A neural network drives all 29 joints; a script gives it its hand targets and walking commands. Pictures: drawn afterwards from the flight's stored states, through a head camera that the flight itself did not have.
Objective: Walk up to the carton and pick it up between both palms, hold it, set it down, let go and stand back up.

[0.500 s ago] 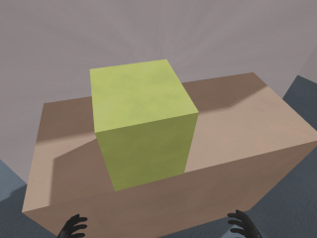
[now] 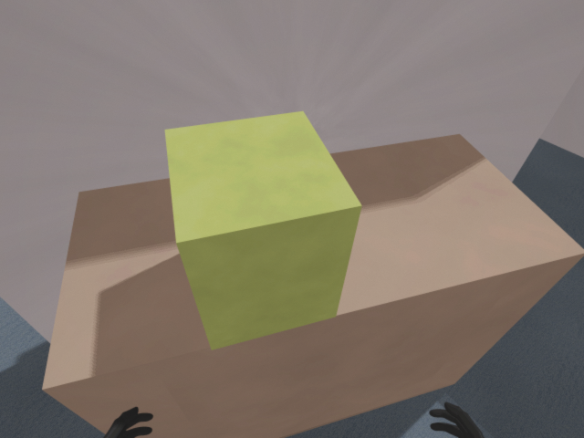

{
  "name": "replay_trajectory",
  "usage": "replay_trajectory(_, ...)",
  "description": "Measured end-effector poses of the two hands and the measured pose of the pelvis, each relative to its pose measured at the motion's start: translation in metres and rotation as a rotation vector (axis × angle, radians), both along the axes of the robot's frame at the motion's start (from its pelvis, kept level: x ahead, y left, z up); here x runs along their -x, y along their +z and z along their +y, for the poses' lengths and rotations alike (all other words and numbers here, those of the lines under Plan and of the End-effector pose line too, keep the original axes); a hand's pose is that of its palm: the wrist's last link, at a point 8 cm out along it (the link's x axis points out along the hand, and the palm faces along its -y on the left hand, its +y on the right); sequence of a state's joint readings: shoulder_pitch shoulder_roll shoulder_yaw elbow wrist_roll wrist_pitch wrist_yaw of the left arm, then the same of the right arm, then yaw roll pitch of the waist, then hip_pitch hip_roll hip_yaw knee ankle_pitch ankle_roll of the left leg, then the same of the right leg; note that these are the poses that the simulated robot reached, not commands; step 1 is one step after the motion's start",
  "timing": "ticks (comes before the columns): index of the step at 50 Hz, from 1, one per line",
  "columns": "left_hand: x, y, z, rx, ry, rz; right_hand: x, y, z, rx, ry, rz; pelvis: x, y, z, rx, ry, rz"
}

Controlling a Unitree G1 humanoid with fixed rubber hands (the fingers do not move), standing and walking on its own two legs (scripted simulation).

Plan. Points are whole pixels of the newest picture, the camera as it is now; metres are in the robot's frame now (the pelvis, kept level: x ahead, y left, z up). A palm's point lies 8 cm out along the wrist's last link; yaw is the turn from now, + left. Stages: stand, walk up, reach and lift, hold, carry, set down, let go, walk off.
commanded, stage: stand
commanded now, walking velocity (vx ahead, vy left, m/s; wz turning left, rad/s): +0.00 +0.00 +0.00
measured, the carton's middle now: (257, 230) +0.41 +0.05 +0.07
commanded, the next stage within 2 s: walk up in 0.70 s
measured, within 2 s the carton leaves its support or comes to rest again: neither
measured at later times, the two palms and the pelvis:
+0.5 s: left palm out of the picture +0.11 +0.25 -0.09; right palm out of the picture +0.11 -0.25 -0.09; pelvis -0.01 +0.00 +0.00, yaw +0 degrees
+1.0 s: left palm out of the picture +0.11 +0.25 -0.09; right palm out of the picture +0.10 -0.26 -0.09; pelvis -0.01 -0.01 +0.00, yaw +3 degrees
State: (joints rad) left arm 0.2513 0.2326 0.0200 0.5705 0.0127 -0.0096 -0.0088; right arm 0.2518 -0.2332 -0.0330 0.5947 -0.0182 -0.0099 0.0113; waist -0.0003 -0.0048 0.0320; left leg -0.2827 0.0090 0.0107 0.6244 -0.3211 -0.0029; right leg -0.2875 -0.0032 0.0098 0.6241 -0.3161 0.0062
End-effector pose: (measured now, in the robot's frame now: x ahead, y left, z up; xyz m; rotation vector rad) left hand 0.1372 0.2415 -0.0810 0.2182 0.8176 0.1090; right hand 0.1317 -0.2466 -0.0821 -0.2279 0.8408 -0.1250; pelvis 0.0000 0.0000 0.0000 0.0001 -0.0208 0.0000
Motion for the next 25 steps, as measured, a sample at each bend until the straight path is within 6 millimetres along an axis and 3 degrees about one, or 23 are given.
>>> replay_trajectory(25,0.03,-0.006,0.009,-0.015,0.007,0.065,0.026,-0.004,-0.001,0.004,-0.013,0.045,0.01,0.002,0.004,0.0,-0.006,-0.009)
